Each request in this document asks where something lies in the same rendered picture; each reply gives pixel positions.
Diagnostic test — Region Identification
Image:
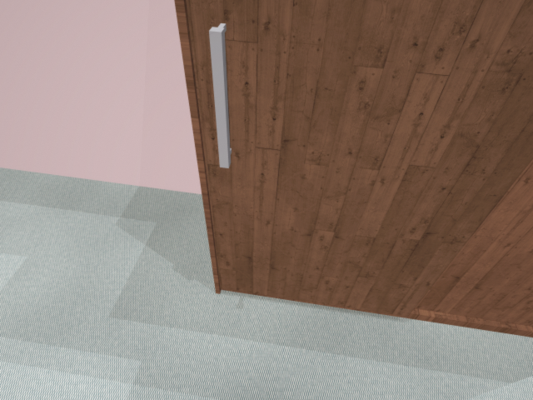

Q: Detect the handle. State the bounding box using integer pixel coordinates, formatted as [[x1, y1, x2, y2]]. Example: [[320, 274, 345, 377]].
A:
[[209, 23, 232, 168]]

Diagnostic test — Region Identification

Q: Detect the wardrobe door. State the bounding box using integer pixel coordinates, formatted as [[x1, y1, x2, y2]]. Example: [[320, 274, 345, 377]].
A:
[[415, 159, 533, 326], [186, 0, 533, 317]]

